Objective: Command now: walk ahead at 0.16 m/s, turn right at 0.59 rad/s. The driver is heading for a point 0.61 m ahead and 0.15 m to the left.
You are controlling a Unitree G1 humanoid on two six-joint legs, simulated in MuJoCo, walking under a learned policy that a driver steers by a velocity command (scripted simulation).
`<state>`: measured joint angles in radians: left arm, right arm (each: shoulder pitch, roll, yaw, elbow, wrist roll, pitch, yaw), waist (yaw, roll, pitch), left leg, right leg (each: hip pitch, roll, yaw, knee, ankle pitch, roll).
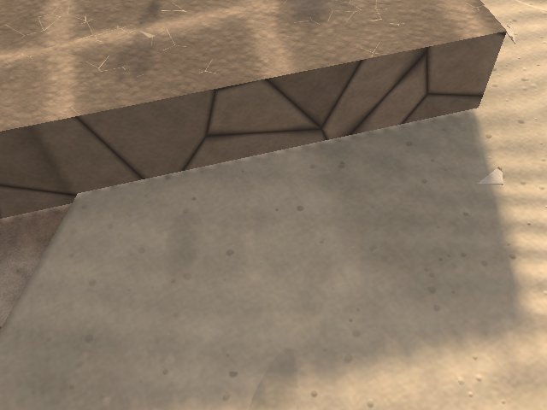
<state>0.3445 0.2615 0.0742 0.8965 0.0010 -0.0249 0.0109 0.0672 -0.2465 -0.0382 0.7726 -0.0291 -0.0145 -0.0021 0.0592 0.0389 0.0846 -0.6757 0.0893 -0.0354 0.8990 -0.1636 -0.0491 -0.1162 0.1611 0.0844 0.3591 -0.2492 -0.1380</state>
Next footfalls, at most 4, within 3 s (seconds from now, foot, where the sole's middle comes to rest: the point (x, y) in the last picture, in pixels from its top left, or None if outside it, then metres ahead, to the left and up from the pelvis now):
0.16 left None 0.23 0.11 -0.78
0.62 right None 0.15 -0.07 -0.78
1.06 left None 0.08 0.13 -0.78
1.42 right None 0.16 -0.06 -0.78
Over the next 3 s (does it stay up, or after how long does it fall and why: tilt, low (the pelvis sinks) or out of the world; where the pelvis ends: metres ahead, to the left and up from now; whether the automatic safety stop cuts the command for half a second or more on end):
stays up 0.23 0.12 0.00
